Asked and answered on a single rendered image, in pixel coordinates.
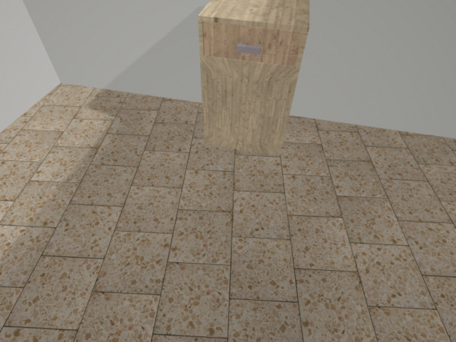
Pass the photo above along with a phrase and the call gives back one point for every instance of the handle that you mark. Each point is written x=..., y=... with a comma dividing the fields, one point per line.
x=242, y=48

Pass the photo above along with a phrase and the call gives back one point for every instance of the drawer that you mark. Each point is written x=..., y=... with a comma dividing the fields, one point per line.
x=278, y=46

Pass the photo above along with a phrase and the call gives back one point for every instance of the cabinet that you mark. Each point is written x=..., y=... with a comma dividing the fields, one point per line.
x=246, y=104

